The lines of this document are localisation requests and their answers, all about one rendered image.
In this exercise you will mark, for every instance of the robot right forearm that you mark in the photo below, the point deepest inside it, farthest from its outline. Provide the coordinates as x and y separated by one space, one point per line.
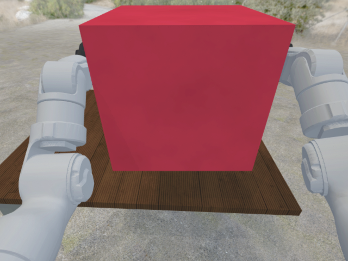
321 89

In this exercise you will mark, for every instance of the right robot upper arm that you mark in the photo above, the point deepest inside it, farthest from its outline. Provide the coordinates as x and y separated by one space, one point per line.
325 171

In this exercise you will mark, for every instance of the table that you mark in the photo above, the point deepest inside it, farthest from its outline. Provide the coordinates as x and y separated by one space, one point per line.
260 191

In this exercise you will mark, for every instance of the left robot hand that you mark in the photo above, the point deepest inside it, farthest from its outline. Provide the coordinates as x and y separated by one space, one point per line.
80 51

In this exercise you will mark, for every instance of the robot left forearm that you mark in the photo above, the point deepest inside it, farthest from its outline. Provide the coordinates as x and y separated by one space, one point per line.
61 103

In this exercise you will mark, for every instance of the left robot upper arm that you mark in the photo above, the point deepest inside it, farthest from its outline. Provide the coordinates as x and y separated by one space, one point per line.
51 187

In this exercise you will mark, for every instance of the carton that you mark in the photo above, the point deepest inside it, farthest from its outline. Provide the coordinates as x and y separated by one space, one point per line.
184 87

